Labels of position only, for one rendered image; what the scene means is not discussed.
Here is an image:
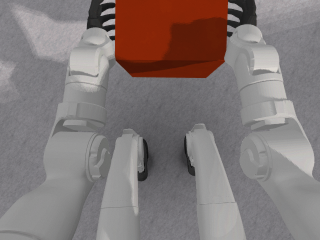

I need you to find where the robot right hand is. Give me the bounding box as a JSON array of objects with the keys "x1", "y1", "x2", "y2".
[{"x1": 227, "y1": 0, "x2": 257, "y2": 37}]

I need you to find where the left robot upper arm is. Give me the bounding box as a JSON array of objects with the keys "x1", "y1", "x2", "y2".
[{"x1": 0, "y1": 131, "x2": 112, "y2": 240}]

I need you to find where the left robot shin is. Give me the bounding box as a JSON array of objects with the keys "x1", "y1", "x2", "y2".
[{"x1": 115, "y1": 129, "x2": 145, "y2": 172}]

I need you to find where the robot shin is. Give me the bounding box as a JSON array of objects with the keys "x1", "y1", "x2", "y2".
[
  {"x1": 115, "y1": 129, "x2": 145, "y2": 172},
  {"x1": 189, "y1": 123, "x2": 215, "y2": 166}
]

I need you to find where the right robot forearm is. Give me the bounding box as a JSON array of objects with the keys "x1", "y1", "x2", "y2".
[{"x1": 224, "y1": 24, "x2": 315, "y2": 166}]

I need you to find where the right robot upper arm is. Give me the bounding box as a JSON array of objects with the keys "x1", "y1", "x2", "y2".
[{"x1": 239, "y1": 129, "x2": 320, "y2": 240}]

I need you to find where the right robot shin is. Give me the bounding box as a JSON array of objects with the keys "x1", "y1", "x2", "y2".
[{"x1": 189, "y1": 123, "x2": 215, "y2": 166}]

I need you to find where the left robot forearm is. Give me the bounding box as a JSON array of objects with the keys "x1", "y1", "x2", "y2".
[{"x1": 43, "y1": 27, "x2": 116, "y2": 172}]

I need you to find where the carton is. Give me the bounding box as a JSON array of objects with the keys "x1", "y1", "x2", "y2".
[{"x1": 115, "y1": 0, "x2": 228, "y2": 78}]

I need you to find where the robot left hand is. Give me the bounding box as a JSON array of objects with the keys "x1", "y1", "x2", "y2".
[{"x1": 86, "y1": 0, "x2": 116, "y2": 41}]

